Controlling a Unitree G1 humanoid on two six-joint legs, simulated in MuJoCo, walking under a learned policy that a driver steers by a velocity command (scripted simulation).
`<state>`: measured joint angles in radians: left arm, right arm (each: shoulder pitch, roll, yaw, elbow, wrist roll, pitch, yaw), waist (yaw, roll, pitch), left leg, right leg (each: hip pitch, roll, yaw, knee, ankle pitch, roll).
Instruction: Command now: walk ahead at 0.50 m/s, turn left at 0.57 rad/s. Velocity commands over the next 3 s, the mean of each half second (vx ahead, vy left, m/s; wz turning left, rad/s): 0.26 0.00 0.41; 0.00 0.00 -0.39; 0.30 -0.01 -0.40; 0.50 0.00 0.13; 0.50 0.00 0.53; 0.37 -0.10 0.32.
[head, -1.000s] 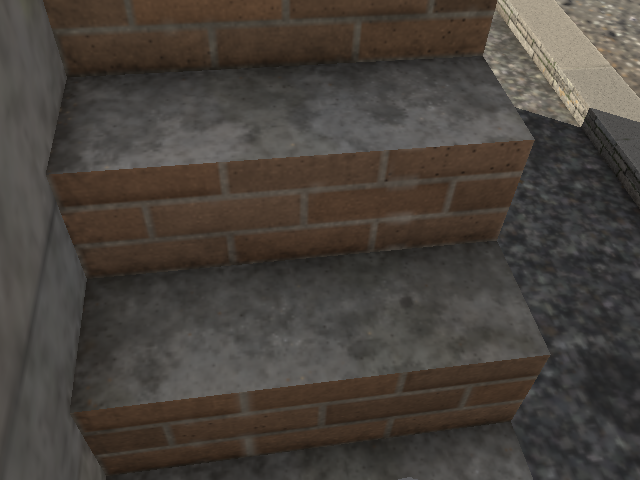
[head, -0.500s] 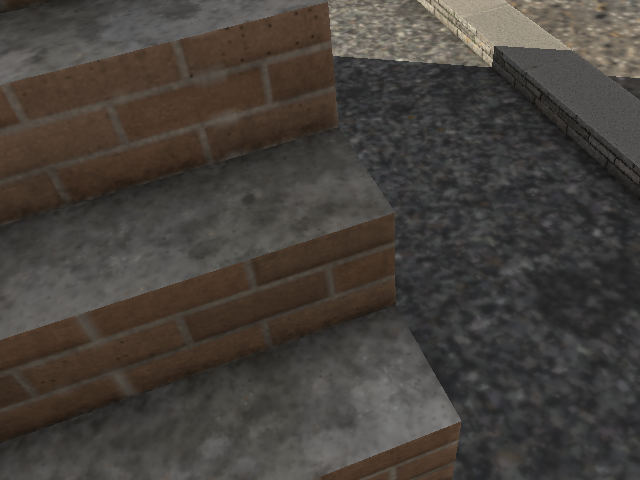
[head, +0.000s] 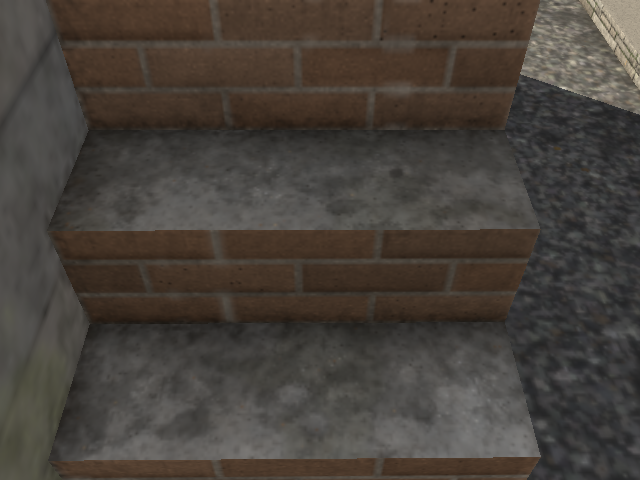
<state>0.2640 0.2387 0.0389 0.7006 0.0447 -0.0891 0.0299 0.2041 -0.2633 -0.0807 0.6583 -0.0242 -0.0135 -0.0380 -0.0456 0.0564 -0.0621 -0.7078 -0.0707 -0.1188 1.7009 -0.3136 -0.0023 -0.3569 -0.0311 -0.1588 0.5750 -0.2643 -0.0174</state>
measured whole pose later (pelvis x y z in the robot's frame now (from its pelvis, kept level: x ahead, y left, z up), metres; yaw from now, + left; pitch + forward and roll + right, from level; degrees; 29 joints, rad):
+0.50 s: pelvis +0.05 +0.09 +0.02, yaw +12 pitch +4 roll -2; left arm 0.11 0.10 0.02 0.67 0.08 0.10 0.02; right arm 0.28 -0.17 0.01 0.67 -0.01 -0.08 -0.12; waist 0.00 -0.10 0.04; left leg -0.30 0.01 0.00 0.50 -0.26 0.03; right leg -0.98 0.08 0.00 1.96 -0.33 -0.02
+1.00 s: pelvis +0.10 +0.01 +0.08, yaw -3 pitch +0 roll -5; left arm 0.06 0.05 -0.03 0.46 0.02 0.08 0.06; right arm 0.27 -0.32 -0.06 0.72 -0.03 0.04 -0.03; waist 0.05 0.15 0.04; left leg -0.39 0.18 -0.01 1.14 -0.30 0.03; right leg -0.80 0.03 -0.04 1.39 -0.61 0.01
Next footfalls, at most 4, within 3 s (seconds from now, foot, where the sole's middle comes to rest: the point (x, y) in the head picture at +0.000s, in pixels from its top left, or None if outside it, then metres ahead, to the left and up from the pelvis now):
0.24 left None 0.06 0.20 -0.76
0.84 right None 0.21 -0.14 -0.55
1.44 left None -0.02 0.20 -0.76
1.60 right None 0.15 -0.01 -0.55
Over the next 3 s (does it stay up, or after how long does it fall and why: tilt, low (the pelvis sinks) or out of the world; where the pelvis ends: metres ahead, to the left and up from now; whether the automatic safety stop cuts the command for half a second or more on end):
stays up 0.41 -0.02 0.33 its command is cut before an obstacle after 0.2 s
